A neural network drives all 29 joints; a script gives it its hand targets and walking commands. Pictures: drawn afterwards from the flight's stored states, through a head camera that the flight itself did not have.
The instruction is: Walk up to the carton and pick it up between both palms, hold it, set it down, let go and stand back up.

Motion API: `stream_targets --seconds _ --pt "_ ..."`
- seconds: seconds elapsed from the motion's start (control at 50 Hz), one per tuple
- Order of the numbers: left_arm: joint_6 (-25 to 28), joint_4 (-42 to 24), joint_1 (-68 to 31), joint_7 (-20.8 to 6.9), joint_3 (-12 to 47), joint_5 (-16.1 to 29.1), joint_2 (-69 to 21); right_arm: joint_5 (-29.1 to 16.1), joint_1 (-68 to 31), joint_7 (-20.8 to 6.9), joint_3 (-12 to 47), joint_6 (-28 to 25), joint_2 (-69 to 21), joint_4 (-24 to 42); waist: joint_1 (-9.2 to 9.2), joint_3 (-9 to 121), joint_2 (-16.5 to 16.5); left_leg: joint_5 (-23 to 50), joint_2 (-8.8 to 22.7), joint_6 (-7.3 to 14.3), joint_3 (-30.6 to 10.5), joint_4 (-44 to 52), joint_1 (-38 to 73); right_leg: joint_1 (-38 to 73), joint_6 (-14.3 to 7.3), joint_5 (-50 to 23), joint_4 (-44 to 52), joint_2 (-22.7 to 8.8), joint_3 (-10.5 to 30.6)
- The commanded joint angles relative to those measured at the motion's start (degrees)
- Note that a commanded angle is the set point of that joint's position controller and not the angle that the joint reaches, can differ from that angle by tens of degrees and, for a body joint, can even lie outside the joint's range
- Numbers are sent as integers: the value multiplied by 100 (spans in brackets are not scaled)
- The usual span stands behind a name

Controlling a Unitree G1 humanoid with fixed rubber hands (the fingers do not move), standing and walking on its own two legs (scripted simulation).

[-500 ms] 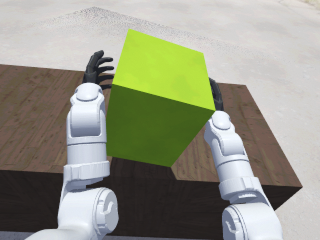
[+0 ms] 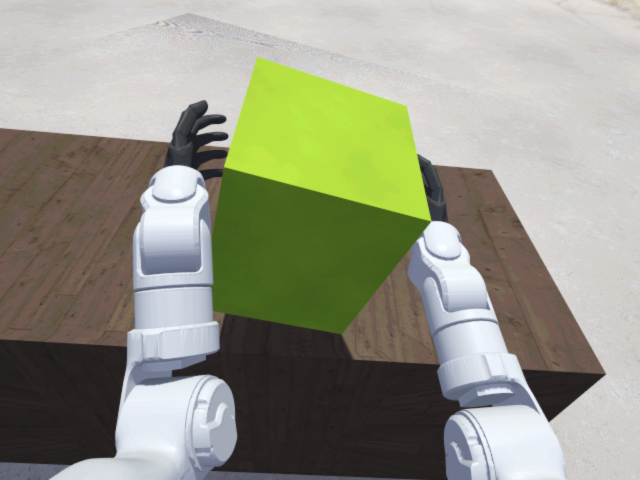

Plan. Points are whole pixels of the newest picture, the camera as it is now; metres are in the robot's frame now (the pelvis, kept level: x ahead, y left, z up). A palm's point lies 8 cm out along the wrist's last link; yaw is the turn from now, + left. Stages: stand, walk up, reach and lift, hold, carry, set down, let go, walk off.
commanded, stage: hold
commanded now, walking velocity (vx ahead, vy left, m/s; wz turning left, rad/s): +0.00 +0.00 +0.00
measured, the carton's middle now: (303, 207) +0.41 +0.03 +0.16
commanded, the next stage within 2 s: none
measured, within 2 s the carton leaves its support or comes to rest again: neither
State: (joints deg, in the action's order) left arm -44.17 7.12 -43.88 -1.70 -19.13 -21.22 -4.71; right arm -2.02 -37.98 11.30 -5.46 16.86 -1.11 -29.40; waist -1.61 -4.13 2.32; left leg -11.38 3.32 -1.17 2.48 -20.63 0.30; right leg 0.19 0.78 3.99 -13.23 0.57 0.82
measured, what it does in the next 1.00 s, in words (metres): stands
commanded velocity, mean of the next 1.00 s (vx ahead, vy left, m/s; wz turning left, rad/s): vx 0.00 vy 0.00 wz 0.00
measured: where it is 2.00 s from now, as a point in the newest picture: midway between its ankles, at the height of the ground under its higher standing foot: outside the picture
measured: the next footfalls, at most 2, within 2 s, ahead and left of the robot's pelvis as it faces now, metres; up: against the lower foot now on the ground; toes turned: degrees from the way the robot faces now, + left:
none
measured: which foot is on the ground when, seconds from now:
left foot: down 0.00-1.00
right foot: down 0.00-1.00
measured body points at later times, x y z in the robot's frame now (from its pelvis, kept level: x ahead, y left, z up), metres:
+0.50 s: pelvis +0.00 +0.00 +0.00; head -0.04 +0.03 +0.45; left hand +0.38 +0.16 +0.23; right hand +0.38 -0.13 +0.18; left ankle +0.01 +0.13 -0.75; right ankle +0.05 -0.13 -0.75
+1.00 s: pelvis +0.00 +0.00 +0.00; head -0.04 +0.03 +0.45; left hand +0.38 +0.16 +0.23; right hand +0.38 -0.13 +0.18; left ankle +0.01 +0.13 -0.75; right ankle +0.05 -0.13 -0.75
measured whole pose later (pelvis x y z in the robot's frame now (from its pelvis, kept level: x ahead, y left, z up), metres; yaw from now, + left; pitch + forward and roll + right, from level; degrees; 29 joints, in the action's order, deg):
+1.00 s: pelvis +0.00 +0.00 +0.00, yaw +0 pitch -10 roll -1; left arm -44.4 6.9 -43.9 -1.9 -19.1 -21.3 -4.7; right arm -2.0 -38.1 11.5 -5.5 16.9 -1.1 -29.4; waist -1.6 -4.1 2.3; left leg -11.4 3.3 -1.2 2.5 -20.6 0.3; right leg 0.2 0.8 4.0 -13.2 0.6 0.8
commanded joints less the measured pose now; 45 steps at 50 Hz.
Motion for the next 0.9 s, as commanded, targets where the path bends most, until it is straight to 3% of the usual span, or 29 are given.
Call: stream_targets --seconds 0.0,0.88 --pt "-40 -25 -2368 -1001 2796 636 -3262 -834 -5009 -456 1863 -455 -2773 2040 -681 2205 -313 780 -516 -26 -37 541 -98 1467 11 -97 -104 308 -718" --pt "-55 -39 -2383 -1011 2785 629 -3243 -839 -5018 -455 1855 -452 -2772 2041 -673 2213 -322 794 -511 -27 -37 540 -101 1471 6 -116 -111 308 -720"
